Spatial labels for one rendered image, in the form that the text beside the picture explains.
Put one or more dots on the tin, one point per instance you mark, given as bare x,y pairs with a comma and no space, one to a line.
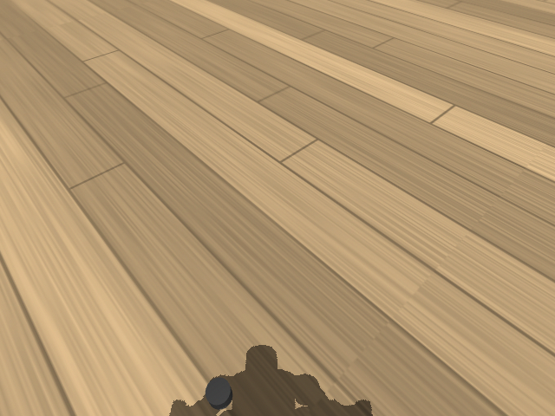
219,393

